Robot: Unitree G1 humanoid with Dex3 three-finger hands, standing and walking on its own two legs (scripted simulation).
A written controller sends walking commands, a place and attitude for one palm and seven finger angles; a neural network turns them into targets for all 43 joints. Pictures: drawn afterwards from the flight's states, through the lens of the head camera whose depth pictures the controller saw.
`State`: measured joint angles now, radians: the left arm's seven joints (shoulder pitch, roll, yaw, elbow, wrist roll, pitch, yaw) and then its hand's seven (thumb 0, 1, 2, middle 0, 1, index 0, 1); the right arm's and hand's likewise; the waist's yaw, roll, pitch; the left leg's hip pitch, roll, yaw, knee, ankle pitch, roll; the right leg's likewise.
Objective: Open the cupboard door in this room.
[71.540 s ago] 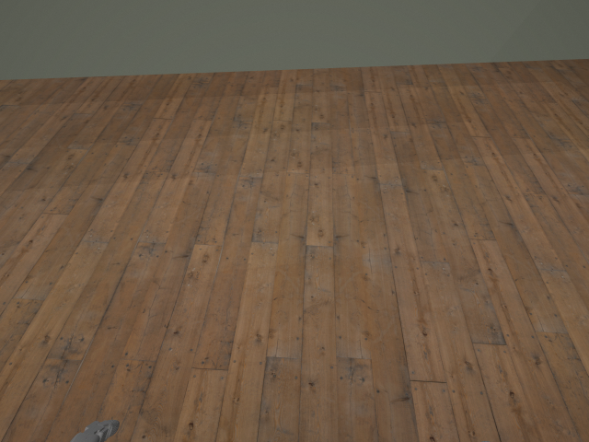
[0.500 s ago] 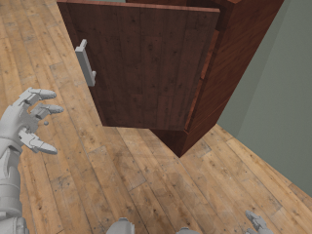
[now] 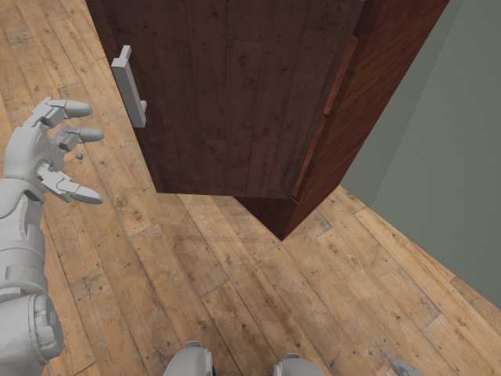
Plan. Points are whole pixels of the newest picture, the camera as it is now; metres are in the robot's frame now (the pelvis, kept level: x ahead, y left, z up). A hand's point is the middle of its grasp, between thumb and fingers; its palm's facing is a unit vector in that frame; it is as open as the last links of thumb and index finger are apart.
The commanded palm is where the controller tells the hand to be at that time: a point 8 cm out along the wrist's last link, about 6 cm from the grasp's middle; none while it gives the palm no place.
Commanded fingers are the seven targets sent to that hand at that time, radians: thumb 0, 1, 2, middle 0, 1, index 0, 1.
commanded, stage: move the hooked fingers beside the handle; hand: left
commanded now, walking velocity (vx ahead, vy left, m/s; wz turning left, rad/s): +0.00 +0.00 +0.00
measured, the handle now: (133, 88) +0.59 +0.22 +0.07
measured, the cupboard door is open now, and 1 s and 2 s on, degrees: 44 44 44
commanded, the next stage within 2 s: slide the fingers in behind the handle in 1.80 s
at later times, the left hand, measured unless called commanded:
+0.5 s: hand (88, 116) +0.50 +0.27 +0.08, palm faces -0.03 -1.00 -0.02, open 14.0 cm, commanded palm +0.50 +0.31 +0.07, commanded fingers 0.00 -0.50 0.30 -0.30 -1.20 -0.30 -1.20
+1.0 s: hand (91, 102) +0.55 +0.28 +0.06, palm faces -0.02 -1.00 -0.02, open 13.9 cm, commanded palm +0.54 +0.31 +0.07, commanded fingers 0.00 -0.50 0.30 -0.30 -1.20 -0.30 -1.20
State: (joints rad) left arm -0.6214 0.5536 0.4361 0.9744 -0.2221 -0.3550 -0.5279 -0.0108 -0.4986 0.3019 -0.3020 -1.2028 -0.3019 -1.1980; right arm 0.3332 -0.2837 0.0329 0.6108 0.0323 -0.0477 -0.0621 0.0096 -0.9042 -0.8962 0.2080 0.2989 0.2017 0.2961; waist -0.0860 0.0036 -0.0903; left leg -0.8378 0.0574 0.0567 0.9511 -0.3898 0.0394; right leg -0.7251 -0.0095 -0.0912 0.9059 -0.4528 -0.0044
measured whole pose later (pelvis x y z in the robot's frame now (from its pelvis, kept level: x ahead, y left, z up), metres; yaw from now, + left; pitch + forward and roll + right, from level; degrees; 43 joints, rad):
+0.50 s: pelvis +0.00 +0.00 -0.02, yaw -2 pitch +22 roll -4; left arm -0.94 0.78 0.51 1.25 -0.11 -0.34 -0.52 -0.01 -0.50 0.30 -0.30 -1.20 -0.30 -1.20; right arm 0.41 -0.31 0.05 0.62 0.02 0.04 -0.06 0.01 -0.90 -0.90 0.21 0.30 0.20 0.30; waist -0.19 0.01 -0.08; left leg -1.01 0.09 0.05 1.04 -0.41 0.04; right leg -0.89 0.02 -0.09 0.97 -0.46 -0.01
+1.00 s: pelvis +0.01 +0.01 -0.02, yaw -4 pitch +27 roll -6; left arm -1.03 0.90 0.58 1.27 -0.05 -0.26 -0.52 -0.01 -0.50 0.30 -0.30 -1.20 -0.30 -1.20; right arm 0.44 -0.28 0.09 0.58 0.00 0.09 -0.04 0.00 -0.90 -0.90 0.21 0.30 0.20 0.30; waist -0.23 0.03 -0.08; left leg -1.11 0.11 0.04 1.09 -0.45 0.05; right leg -0.98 0.04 -0.09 0.98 -0.47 0.01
